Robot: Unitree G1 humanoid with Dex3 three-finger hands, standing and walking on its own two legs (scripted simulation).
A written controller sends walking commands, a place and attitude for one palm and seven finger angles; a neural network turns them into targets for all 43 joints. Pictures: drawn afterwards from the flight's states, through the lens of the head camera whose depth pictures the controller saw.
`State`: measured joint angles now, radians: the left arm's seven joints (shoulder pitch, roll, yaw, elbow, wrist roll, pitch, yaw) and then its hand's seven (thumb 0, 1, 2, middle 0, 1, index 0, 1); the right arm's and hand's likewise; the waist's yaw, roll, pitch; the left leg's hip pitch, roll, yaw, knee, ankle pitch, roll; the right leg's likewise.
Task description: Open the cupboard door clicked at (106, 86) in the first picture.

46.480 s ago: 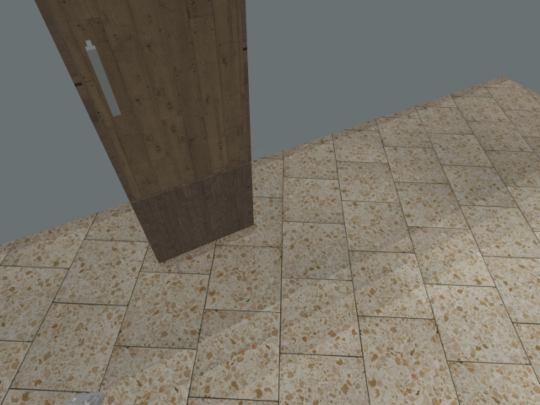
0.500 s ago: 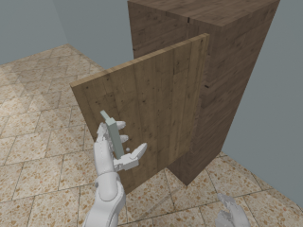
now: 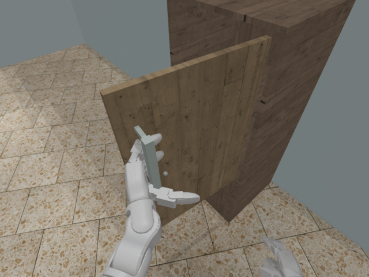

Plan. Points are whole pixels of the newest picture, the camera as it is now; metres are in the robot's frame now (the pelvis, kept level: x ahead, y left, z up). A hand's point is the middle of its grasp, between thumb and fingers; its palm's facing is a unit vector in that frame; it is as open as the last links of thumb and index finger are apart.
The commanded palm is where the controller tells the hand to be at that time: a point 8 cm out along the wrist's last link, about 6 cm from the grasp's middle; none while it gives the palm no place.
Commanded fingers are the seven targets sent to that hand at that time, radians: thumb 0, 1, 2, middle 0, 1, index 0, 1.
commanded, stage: slide the hand sideways off the handle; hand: left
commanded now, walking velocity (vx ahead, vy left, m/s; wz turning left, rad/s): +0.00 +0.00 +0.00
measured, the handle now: (147, 159) +0.33 +0.11 +0.10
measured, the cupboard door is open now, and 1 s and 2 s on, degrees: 83 84 84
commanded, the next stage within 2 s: draw the hand back to the body in 1.24 s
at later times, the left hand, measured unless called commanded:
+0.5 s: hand (161, 187) +0.27 +0.07 +0.10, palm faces -0.16 -0.99 +0.00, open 15.9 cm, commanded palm +0.24 +0.13 +0.10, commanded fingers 0.00 -0.50 0.30 -0.15 -0.30 -0.15 -0.30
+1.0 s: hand (133, 210) +0.22 +0.12 +0.09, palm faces -0.08 -1.00 -0.05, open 16.1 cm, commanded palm +0.19 +0.19 +0.10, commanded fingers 0.00 -0.50 0.30 -0.15 -0.30 -0.15 -0.30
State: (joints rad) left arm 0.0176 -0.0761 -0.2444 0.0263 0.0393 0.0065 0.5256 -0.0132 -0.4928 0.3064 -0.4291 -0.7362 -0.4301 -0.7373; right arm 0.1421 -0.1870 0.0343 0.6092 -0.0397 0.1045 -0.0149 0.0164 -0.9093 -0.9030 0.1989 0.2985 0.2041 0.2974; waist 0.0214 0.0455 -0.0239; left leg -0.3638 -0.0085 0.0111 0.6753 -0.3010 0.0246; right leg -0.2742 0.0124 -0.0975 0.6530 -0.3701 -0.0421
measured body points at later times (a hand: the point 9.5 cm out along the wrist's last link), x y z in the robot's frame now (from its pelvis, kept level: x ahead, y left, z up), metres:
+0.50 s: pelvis -0.01 +0.02 +0.00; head -0.02 +0.01 +0.45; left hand +0.27 +0.13 +0.10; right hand +0.15 -0.20 -0.08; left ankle +0.04 +0.10 -0.72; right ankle -0.01 -0.09 -0.72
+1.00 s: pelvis +0.02 -0.01 -0.01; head +0.02 -0.03 +0.44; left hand +0.22 +0.17 +0.09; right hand +0.20 -0.23 -0.08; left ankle +0.04 +0.10 -0.72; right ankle -0.01 -0.09 -0.72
